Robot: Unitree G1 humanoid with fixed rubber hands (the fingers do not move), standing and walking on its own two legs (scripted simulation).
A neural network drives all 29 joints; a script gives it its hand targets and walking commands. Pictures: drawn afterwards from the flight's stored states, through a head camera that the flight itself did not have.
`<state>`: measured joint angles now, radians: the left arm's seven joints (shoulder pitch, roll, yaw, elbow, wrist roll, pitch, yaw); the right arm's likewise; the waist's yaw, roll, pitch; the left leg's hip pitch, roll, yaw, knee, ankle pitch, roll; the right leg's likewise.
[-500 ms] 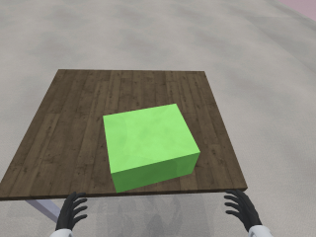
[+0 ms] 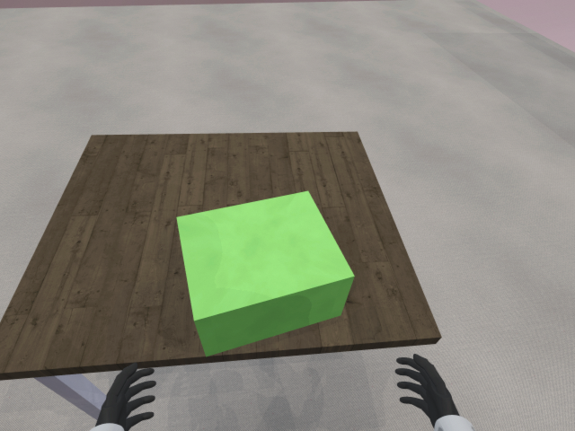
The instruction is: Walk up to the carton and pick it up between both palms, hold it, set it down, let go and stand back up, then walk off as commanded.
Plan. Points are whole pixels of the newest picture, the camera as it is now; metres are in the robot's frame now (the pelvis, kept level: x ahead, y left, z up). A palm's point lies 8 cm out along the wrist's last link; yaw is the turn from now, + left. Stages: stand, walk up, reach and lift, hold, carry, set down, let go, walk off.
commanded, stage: set down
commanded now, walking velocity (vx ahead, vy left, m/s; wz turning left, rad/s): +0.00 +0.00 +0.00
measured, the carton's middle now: (260, 267) +0.43 +0.04 -0.10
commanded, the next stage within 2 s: let go in 0.20 s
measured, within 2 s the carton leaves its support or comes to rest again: neither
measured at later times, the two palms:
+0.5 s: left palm (112, 425) +0.15 +0.24 -0.08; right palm (441, 416) +0.16 -0.23 -0.08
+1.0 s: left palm out of the picture +0.14 +0.29 -0.08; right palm (499, 429) +0.14 -0.30 -0.07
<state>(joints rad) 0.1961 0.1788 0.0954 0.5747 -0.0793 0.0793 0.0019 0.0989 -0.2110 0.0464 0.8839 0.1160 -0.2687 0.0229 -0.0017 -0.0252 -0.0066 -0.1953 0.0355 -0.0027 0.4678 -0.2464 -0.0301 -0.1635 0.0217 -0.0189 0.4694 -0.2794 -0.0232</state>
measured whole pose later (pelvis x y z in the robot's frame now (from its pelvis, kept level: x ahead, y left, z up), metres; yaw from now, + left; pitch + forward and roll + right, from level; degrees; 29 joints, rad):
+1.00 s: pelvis +0.00 +0.00 +0.00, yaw +0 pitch -2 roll +0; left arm 0.20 0.33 0.10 0.65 -0.03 0.01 0.01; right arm 0.12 -0.37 -0.03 0.87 0.03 -0.04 0.00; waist 0.01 -0.04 0.00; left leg -0.19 0.04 0.00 0.47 -0.25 -0.03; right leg -0.16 0.02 -0.02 0.47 -0.28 -0.02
